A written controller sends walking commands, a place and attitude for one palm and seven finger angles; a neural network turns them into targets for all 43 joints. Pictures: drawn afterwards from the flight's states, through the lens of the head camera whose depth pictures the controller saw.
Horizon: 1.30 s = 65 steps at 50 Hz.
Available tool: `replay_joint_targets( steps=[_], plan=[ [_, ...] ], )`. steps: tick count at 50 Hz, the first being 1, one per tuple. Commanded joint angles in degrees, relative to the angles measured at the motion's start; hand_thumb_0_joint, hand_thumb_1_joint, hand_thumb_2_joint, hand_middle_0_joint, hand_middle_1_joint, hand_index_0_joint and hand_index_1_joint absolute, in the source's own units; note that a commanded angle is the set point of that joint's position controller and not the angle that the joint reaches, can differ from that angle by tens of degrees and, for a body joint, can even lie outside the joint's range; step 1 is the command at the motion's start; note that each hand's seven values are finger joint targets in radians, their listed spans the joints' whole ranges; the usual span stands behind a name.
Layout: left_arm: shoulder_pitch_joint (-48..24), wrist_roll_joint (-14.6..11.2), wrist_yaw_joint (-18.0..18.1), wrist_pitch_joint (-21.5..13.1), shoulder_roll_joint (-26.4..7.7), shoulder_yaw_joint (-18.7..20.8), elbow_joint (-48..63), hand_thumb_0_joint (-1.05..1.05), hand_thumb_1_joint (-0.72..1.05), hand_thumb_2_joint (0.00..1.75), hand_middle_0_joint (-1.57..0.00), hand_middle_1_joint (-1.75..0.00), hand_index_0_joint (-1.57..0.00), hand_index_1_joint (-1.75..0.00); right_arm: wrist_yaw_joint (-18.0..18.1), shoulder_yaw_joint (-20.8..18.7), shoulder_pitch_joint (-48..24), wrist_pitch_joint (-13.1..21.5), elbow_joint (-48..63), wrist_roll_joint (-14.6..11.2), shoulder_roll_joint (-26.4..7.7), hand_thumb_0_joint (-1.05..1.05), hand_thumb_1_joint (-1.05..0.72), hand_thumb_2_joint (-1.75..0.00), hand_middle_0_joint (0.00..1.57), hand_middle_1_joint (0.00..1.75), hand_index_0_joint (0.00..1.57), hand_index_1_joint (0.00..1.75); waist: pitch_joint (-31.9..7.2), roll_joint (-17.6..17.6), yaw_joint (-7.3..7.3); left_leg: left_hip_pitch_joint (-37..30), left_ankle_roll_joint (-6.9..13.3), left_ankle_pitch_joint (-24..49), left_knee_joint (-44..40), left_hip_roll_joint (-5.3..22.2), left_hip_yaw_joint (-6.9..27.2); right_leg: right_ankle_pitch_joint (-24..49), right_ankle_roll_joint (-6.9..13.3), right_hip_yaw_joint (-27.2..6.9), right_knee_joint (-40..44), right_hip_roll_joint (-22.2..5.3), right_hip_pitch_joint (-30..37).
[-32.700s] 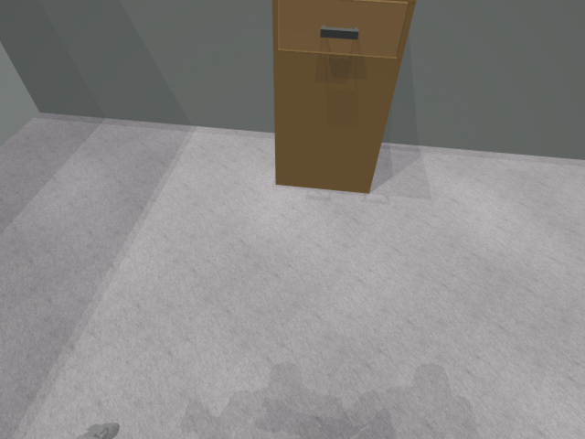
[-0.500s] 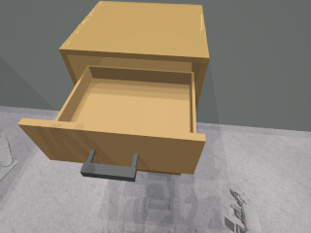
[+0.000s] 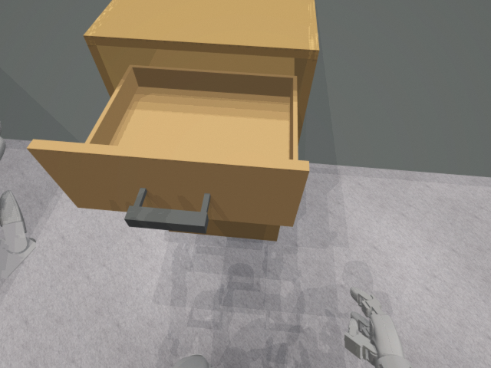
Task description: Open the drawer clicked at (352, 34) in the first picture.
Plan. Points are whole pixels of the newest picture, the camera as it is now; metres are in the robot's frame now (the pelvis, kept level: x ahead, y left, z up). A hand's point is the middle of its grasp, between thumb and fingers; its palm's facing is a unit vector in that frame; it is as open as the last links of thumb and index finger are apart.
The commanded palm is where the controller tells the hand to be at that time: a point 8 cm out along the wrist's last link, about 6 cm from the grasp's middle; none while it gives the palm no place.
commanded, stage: step back with the hand held close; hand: left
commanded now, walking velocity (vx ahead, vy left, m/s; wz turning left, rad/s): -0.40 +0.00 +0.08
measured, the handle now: (171, 207) +0.36 +0.16 +0.03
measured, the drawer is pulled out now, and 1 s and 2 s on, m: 0.30 0.30 0.30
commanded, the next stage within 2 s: stop stepping back and stand still in 0.18 s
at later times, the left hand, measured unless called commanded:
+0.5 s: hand out of the picture +0.02 +0.21 +0.21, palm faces +0.48 -0.76 -0.44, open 7.4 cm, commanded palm -0.03 +0.25 +0.22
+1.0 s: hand out of the picture -0.04 +0.19 +0.22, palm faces +0.43 -0.75 -0.51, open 7.4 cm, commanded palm -0.09 +0.23 +0.22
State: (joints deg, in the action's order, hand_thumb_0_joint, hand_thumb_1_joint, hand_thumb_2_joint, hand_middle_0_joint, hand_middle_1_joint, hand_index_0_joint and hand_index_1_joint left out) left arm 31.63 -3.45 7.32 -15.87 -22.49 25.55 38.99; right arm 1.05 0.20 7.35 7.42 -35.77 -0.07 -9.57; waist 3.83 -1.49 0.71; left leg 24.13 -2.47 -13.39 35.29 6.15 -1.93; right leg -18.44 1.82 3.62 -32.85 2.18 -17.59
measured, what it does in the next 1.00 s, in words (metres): walks backwards: left foot, then right foot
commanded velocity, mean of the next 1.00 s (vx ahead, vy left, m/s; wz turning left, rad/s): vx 0.08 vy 0.00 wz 0.02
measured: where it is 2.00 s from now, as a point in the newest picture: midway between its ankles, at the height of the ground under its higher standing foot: outside the picture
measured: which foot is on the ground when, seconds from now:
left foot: down 0.00-0.02, up 0.04-0.26, down 0.28-0.50, up 0.52-0.70, down 0.72-1.00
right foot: down 0.00-0.30, up 0.32-0.46, down 0.48-0.74, up 0.76-1.00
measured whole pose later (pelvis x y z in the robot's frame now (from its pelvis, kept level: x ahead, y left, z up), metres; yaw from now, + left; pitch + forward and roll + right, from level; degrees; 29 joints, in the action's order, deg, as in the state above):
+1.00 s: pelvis -0.21 -0.05 +0.01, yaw +2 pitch +0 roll +0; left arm 36.2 -1.9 9.2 -13.2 -26.4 25.8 38.0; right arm 2.5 1.4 16.1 6.3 -36.7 -0.4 -9.7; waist -1.2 0.6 -0.8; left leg 15.4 0.4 -14.4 29.8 2.2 -3.2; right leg -23.1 0.2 6.0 -35.8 -0.6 -17.4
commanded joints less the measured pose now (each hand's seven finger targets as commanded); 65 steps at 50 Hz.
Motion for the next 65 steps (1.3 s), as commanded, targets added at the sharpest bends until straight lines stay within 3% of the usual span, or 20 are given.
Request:
replay_joint_targets(
  steps=[1, 3, 11, 15, 17, 23, 26, 29, 34, 35, 37, 38, 40, 45, 48, 49, 51, 52, 61, 65],
  plan=[
    [3.18, -0.78, 0.78, -3.29, -12.25, 7.95, 10.57, 0.00, 0.90, 0.90, -0.20, -0.30, -0.20, -0.30, 0.58, -4.30, -1.77, 1.80, 9.42, -2.16, -8.27, 0.00, -0.90, -0.90, 0.20, 0.30, 0.20, 0.30, -19.44, 10.32, -1.79, -2.77, 1.04, 4.06, 11.04, -2.77, -1.41, 47.54, 2.83, -13.06, 7.89, -17.47, 11.44],
    [8.62, -1.56, 1.06, -2.89, -13.90, 10.19, 7.62, 0.00, 0.90, 0.90, -0.20, -0.30, -0.20, -0.30, 1.08, -3.64, -3.51, 0.29, 10.66, -2.47, -7.33, 0.00, -0.90, -0.90, 0.20, 0.30, 0.20, 0.30, -19.32, 12.38, -0.49, 5.16, 0.83, -16.66, 28.82, -6.77, 5.50, 44.37, 7.46, -16.72, 10.01, -24.80, 9.58],
    [6.95, -0.26, 3.24, -0.81, -10.03, 7.07, 6.55, 0.00, 0.90, 0.90, -0.20, -0.30, -0.20, -0.30, 3.68, -1.88, -2.34, -3.71, 8.63, -0.84, -6.57, 0.00, -0.90, -0.90, 0.20, 0.30, 0.20, 0.30, -13.34, 9.33, -2.54, -4.68, 1.79, -6.40, -6.98, -6.04, -0.09, 28.80, 2.35, -8.54, 9.00, -13.98, 7.17],
    [3.68, 0.34, 3.43, -2.18, -12.92, 7.46, 14.12, 0.00, 0.90, 0.90, -0.20, -0.30, -0.20, -0.30, 2.95, -4.94, -1.98, -1.41, 9.91, -0.90, -9.86, 0.00, -0.90, -0.90, 0.20, 0.30, 0.20, 0.30, -13.27, -8.92, -1.53, -6.79, 8.78, 19.48, -16.01, 12.27, 13.95, -0.34, -3.33, -3.46, -8.47, -4.44, 1.24],
    [4.54, 0.00, 3.65, -2.05, -12.18, 7.32, 16.32, 0.00, 0.90, 0.90, -0.20, -0.30, -0.20, -0.30, 2.48, -3.66, -1.20, 0.52, 11.28, -0.13, -8.16, 0.00, -0.90, -0.90, 0.20, 0.30, 0.20, 0.30, -13.10, -16.90, -1.34, -0.19, 10.48, 11.23, -17.97, 11.76, 12.50, -10.27, -3.14, -3.19, -19.59, -2.81, -0.19],
    [-0.58, 0.99, 3.92, -0.10, -10.30, 5.30, 11.00, 0.00, 0.90, 0.90, -0.20, -0.30, -0.20, -0.30, 1.75, -2.25, 0.10, 1.64, 9.26, -1.55, -8.69, 0.00, -0.90, -0.90, 0.20, 0.30, 0.20, 0.30, -4.85, -3.32, -1.92, 5.24, 5.50, -18.06, -8.13, 0.64, 4.28, -1.50, -2.50, -3.67, 8.32, -4.44, 8.94],
    [-6.55, 0.78, 3.13, 1.14, -10.35, 3.41, 6.28, 0.00, 0.90, 0.90, -0.20, -0.30, -0.20, -0.30, 1.92, -3.05, 0.16, -0.28, 7.72, -1.15, -8.83, 0.00, -0.90, -0.90, 0.20, 0.30, 0.20, 0.30, -2.33, 11.45, -2.36, -0.22, 2.77, -13.58, 19.57, -7.71, 1.22, -25.51, 5.14, -27.74, 27.95, -20.46, -7.91],
    [-3.46, 0.48, 1.99, 1.12, -9.52, 3.16, 3.16, 0.00, 0.90, 0.90, -0.20, -0.30, -0.20, -0.30, 1.92, -2.63, -0.03, -1.21, 7.55, -0.39, -8.67, 0.00, -0.90, -0.90, 0.20, 0.30, 0.20, 0.30, -2.56, 8.70, -3.14, -2.04, 3.17, -6.67, 22.27, -6.07, 2.52, -19.84, 5.70, -19.86, 24.47, -18.61, -11.35],
    [-1.45, 1.46, 2.99, 0.46, -8.76, 2.15, 5.16, 0.00, 0.90, 0.90, -0.20, -0.30, -0.20, -0.30, 2.91, -1.34, -0.28, -0.16, 8.74, -0.63, -7.99, 0.00, -0.90, -0.90, 0.20, 0.30, 0.20, 0.30, -5.11, 6.00, -2.61, -11.54, 5.78, -10.98, -11.15, -6.03, -1.68, -19.59, 3.37, -10.68, 16.47, -12.18, -6.14],
    [-1.54, 1.36, 3.32, -0.04, -10.06, 2.90, 7.13, 0.00, 0.90, 0.90, -0.20, -0.30, -0.20, -0.30, 3.18, -1.66, 0.24, 0.59, 8.94, -0.42, -8.95, 0.00, -0.90, -0.90, 0.20, 0.30, 0.20, 0.30, -4.97, 1.77, -2.88, -13.46, 6.63, -11.64, -18.34, -3.37, 2.11, -15.16, 2.23, -8.92, 9.01, -8.97, -5.04],
    [-3.84, 2.34, 3.55, -1.33, -10.16, 2.94, 13.81, 0.00, 0.90, 0.90, -0.20, -0.30, -0.20, -0.30, 2.45, -2.38, 0.95, 1.77, 10.12, 0.52, -9.17, 0.00, -0.90, -0.90, 0.20, 0.30, 0.20, 0.30, -5.95, -15.02, -2.63, -15.79, 12.09, -11.32, -24.13, 11.25, 23.18, -9.58, -1.55, -0.41, -17.01, 0.02, -12.08],
    [-3.07, 2.52, 3.53, -0.90, -11.27, 4.10, 14.51, 0.00, 0.90, 0.90, -0.20, -0.30, -0.20, -0.30, 2.24, -2.67, 0.54, 2.35, 9.85, 0.32, -8.92, 0.00, -0.90, -0.90, 0.20, 0.30, 0.20, 0.30, -6.68, -10.64, -2.49, -15.61, 14.06, -1.78, -22.56, 11.74, 20.14, -8.50, -1.97, -1.25, -25.58, 0.55, -13.73],
    [-0.21, 2.01, 3.01, -0.59, -13.41, 5.90, 15.54, 0.00, 0.90, 0.90, -0.20, -0.30, -0.20, -0.30, 1.43, -2.42, 0.89, 3.00, 8.95, -0.32, -7.75, 0.00, -0.90, -0.90, 0.20, 0.30, 0.20, 0.30, -6.36, -9.80, -2.26, -12.50, 14.30, -12.03, -23.81, 11.66, 21.20, -6.53, -1.76, -3.75, -31.57, -2.05, -16.11],
    [3.19, 1.50, 3.23, 0.12, -11.14, 5.24, 11.39, 0.00, 0.90, 0.90, -0.20, -0.30, -0.20, -0.30, 1.76, -2.01, 0.71, 2.61, 7.59, -0.32, -8.56, 0.00, -0.90, -0.90, 0.20, 0.30, 0.20, 0.30, -3.00, -10.40, -1.45, -6.38, 11.05, -2.43, -21.32, 7.20, 8.79, -4.50, -1.90, 2.00, -11.57, -2.60, -4.95],
    [0.02, 1.41, 3.10, 0.44, -11.21, 5.89, 6.04, 0.00, 0.90, 0.90, -0.20, -0.30, -0.20, -0.30, 2.38, -2.11, 0.29, 1.60, 7.63, -0.34, -9.18, 0.00, -0.90, -0.90, 0.20, 0.30, 0.20, 0.30, -4.28, -9.11, -1.56, 0.71, 9.36, -14.07, -17.41, 5.98, 6.78, -5.11, -1.62, 4.11, 1.90, -1.61, 9.01],
    [-0.62, 1.59, 2.99, 0.52, -10.95, 5.68, 4.29, 0.00, 0.90, 0.90, -0.20, -0.30, -0.20, -0.30, 2.53, -2.34, 0.17, 1.06, 7.54, -0.43, -9.15, 0.00, -0.90, -0.90, 0.20, 0.30, 0.20, 0.30, -4.83, -5.02, -1.54, 4.59, 8.22, -17.58, -12.87, 3.37, 4.66, -4.44, -0.85, 1.94, 6.27, -2.59, 14.28],
    [-0.69, 0.94, 2.62, 0.74, -11.45, 5.48, 2.95, 0.00, 0.90, 0.90, -0.20, -0.30, -0.20, -0.30, 2.20, -2.85, 0.25, -0.10, 7.82, -0.84, -8.54, 0.00, -0.90, -0.90, 0.20, 0.30, 0.20, 0.30, -4.23, 14.04, -1.94, 10.21, 4.62, -14.13, 12.00, -5.72, -0.62, -10.18, 6.41, -25.80, 21.25, -17.89, 12.12],
    [-2.44, 0.29, 2.39, 0.08, -12.44, 6.61, 3.20, 0.00, 0.90, 0.90, -0.20, -0.30, -0.20, -0.30, 1.94, -3.23, 0.27, -0.28, 7.39, -0.61, -9.06, 0.00, -0.90, -0.90, 0.20, 0.30, 0.20, 0.30, -3.01, 15.25, -1.56, 12.05, 3.80, -12.91, 21.01, -5.93, -0.08, 1.78, 8.75, -28.32, 22.09, -22.97, 12.67],
    [0.77, 1.26, 3.15, -1.92, -10.75, 4.88, 11.18, 0.00, 0.90, 0.90, -0.20, -0.30, -0.20, -0.30, 2.71, -2.16, -0.95, 0.30, 8.07, -0.17, -7.42, 0.00, -0.90, -0.90, 0.20, 0.30, 0.20, 0.30, -4.29, 4.09, -1.86, -10.69, 4.27, -2.58, -7.00, -5.47, -2.26, -4.11, 4.35, -9.85, 17.90, -15.11, 0.56],
    [1.11, 1.03, 3.30, -2.41, -10.88, 5.00, 12.44, 0.00, 0.90, 0.90, -0.20, -0.30, -0.20, -0.30, 2.52, -3.33, -0.12, 1.41, 9.61, -0.29, -10.19, 0.00, -0.90, -0.90, 0.20, 0.30, 0.20, 0.30, -5.76, -7.44, -1.04, -11.84, 7.63, 6.63, -14.94, 3.61, 10.62, 5.71, -1.48, -4.04, 4.90, -5.32, 3.34]
  ],
)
